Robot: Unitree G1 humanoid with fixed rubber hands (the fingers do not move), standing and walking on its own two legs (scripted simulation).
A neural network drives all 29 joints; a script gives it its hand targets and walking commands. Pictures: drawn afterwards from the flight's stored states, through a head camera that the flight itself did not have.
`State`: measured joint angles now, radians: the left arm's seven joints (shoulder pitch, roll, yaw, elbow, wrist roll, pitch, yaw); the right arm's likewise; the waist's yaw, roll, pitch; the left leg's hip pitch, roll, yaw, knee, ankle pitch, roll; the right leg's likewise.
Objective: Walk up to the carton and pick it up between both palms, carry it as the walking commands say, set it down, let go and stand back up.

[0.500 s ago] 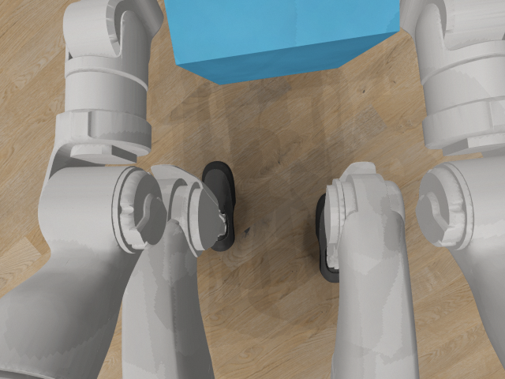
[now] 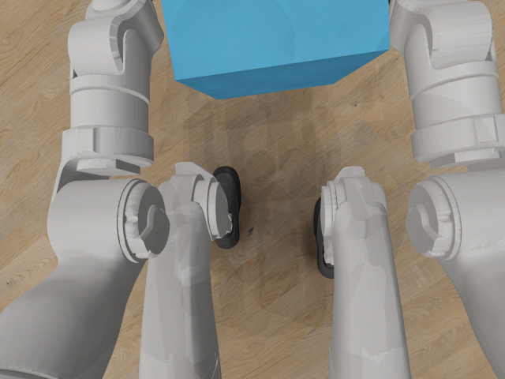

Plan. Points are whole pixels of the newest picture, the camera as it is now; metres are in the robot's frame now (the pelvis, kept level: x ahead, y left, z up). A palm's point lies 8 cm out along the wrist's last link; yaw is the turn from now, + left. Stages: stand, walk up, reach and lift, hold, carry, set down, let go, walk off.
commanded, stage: reach and lift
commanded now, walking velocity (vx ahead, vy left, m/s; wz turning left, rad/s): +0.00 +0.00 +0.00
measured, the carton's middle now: out of the picture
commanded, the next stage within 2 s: none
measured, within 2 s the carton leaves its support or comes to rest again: neither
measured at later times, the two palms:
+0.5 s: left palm out of the picture +0.54 +0.16 +0.01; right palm out of the picture +0.54 -0.14 -0.01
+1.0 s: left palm out of the picture +0.51 +0.17 +0.09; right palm out of the picture +0.52 -0.12 +0.08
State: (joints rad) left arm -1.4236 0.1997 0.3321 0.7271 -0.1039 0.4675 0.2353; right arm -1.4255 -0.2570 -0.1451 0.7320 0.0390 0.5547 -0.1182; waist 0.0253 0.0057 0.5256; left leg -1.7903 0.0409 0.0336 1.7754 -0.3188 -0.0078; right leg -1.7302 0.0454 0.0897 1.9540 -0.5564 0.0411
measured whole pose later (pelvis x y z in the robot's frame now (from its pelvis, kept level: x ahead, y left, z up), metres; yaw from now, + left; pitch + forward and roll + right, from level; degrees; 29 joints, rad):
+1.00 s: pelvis -0.01 +0.00 +0.11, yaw -2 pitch +10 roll +2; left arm -1.24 0.13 0.34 0.65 -0.07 0.51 0.23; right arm -1.25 -0.19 -0.17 0.68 0.01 0.57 -0.11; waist 0.06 0.00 0.52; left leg -1.31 0.03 0.03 1.41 -0.27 -0.01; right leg -1.27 0.05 0.09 1.56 -0.47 0.04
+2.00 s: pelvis +0.01 +0.01 +0.23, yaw -4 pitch -1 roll +1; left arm -0.98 0.05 0.30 0.59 -0.03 0.52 0.23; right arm -0.98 -0.10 -0.22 0.64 -0.05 0.55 -0.06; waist 0.08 0.00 0.48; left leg -0.72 0.03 0.02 0.88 -0.14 -0.01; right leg -0.68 0.05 0.10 1.01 -0.30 0.03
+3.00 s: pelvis +0.12 +0.00 +0.29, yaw -4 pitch +1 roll +1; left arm -0.51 -0.10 0.29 0.61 0.10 0.67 0.20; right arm -0.49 0.05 -0.23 0.62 -0.19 0.72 0.01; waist 0.05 0.00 -0.15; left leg -0.42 0.03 0.02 0.56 -0.17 -0.01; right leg -0.37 0.03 0.10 0.64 -0.29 0.01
